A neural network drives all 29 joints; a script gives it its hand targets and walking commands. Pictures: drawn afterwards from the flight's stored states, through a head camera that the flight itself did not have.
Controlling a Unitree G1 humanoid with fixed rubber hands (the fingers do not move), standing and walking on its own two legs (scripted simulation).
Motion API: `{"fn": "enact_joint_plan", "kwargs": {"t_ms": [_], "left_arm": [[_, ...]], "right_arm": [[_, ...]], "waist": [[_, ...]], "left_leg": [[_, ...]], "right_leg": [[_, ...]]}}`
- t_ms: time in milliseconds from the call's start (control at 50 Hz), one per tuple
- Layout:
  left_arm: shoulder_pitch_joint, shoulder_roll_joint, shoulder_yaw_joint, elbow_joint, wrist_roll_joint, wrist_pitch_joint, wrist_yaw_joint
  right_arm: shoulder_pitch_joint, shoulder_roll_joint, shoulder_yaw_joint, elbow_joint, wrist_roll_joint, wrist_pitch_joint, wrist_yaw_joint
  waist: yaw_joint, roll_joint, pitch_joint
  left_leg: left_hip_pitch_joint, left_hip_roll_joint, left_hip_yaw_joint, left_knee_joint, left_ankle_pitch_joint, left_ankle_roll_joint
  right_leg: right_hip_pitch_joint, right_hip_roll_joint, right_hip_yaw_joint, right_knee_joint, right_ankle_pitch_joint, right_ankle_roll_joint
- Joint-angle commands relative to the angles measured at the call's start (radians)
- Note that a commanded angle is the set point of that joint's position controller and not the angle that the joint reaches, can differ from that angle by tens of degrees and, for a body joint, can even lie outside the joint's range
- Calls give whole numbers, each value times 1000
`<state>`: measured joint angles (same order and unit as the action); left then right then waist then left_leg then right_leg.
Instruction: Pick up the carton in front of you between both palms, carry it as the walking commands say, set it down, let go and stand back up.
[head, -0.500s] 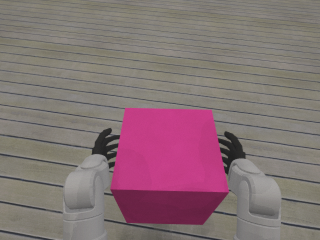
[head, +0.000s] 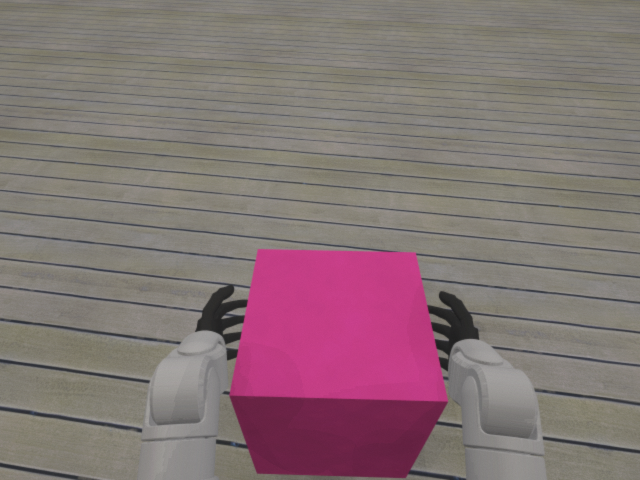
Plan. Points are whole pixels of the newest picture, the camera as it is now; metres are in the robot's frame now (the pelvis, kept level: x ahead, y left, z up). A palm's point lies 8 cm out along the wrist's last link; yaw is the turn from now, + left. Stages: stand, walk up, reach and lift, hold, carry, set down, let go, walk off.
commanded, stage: carry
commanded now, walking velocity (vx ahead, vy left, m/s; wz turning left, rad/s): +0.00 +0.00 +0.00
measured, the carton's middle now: (333, 366) +0.29 +0.00 -0.02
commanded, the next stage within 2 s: hold in 1.18 s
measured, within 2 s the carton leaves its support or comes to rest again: neither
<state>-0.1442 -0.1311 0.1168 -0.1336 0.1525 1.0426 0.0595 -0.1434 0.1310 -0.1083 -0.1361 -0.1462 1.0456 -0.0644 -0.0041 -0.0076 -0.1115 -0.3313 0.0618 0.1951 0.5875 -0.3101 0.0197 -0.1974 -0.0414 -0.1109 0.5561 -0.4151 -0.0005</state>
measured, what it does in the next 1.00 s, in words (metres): shifts its weight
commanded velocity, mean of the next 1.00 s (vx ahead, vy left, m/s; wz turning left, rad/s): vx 0.00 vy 0.00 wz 0.00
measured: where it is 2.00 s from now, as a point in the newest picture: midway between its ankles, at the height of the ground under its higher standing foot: outside the picture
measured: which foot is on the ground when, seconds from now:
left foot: down 0.00-1.00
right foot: down 0.00-1.00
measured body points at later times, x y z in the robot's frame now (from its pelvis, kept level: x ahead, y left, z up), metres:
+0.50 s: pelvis -0.04 +0.00 +0.01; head -0.05 +0.00 +0.46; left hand +0.27 +0.15 +0.04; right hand +0.27 -0.15 +0.04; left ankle +0.00 +0.10 -0.73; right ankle -0.08 -0.10 -0.73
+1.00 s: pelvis -0.05 +0.00 +0.01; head -0.07 +0.00 +0.46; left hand +0.25 +0.15 +0.04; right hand +0.25 -0.16 +0.04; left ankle +0.00 +0.10 -0.73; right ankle -0.08 -0.10 -0.73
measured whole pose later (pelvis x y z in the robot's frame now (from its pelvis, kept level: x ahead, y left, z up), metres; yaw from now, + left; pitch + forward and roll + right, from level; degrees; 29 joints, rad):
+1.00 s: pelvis -0.05 +0.00 +0.01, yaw +0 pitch +2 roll +0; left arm -0.24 -0.15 0.19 0.18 0.24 0.74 0.02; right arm -0.23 0.15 -0.19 0.18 -0.24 0.74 -0.02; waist 0.00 0.00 -0.10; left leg -0.35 0.07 0.19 0.51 -0.20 0.03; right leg -0.24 -0.03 -0.12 0.53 -0.33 -0.02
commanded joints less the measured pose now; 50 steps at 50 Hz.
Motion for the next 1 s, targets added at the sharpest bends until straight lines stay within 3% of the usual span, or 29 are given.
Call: {"fn": "enact_joint_plan", "kwargs": {"t_ms": [0,240,360,480,580,980], "left_arm": [[-473,-846,-675,-62,-320,-73,-239],[-554,-815,-448,242,-140,-322,-244],[-625,-889,-428,329,-119,-413,-262],[-587,-915,-502,259,-162,-374,-263],[-552,-883,-485,254,-154,-340,-260],[-574,-891,-489,248,-160,-341,-261]], "right_arm": [[-471,861,670,-56,312,-75,236],[-553,821,437,244,129,-323,244],[-628,895,421,327,112,-415,262],[-584,923,494,259,156,-376,262],[-549,890,473,251,146,-342,259],[-573,896,479,249,153,-343,260]], "waist": [[4,-7,-288],[6,3,-212],[4,4,-242],[3,7,-273],[4,8,-255],[3,8,-245]], "left_leg": [[198,105,-105,-18,513,6],[171,111,-119,-100,354,7],[184,112,-123,-112,330,8],[193,117,-120,-105,356,9],[178,119,-122,-109,344,8],[165,118,-128,-125,296,6]], "right_leg": [[55,-120,79,-35,649,-10],[0,-113,93,-105,399,-26],[2,-110,95,-109,358,-30],[5,-108,92,-98,374,-28],[-11,-108,92,-102,362,-30],[-35,-107,102,-116,314,-36]]}}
